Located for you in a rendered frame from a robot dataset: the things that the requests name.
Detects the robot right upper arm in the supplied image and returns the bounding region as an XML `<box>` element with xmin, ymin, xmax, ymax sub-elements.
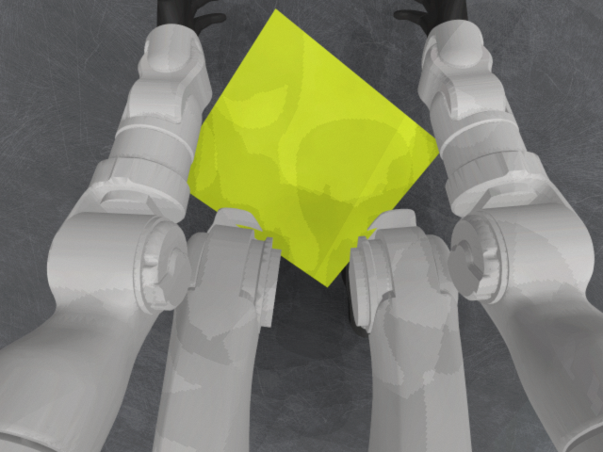
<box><xmin>448</xmin><ymin>202</ymin><xmax>603</xmax><ymax>452</ymax></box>

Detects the robot left upper arm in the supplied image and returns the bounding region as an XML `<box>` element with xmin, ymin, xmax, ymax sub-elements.
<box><xmin>0</xmin><ymin>212</ymin><xmax>191</xmax><ymax>452</ymax></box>

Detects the robot left forearm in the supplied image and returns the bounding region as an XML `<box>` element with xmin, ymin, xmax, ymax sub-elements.
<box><xmin>47</xmin><ymin>24</ymin><xmax>212</xmax><ymax>294</ymax></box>

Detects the robot right hand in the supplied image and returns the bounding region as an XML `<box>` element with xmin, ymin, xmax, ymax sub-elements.
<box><xmin>394</xmin><ymin>0</ymin><xmax>468</xmax><ymax>38</ymax></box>

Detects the robot right foot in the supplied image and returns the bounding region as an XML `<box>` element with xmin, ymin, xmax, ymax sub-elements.
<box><xmin>341</xmin><ymin>262</ymin><xmax>370</xmax><ymax>338</ymax></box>

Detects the robot left thigh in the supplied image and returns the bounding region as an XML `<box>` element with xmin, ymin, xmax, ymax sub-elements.
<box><xmin>152</xmin><ymin>224</ymin><xmax>282</xmax><ymax>452</ymax></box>

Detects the robot left hand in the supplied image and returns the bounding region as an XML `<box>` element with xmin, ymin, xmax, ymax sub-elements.
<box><xmin>156</xmin><ymin>0</ymin><xmax>226</xmax><ymax>37</ymax></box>

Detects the carton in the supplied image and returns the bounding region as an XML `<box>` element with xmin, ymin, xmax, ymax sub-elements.
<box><xmin>187</xmin><ymin>9</ymin><xmax>439</xmax><ymax>287</ymax></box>

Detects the robot right forearm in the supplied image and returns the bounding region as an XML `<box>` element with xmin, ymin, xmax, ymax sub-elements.
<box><xmin>417</xmin><ymin>20</ymin><xmax>595</xmax><ymax>279</ymax></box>

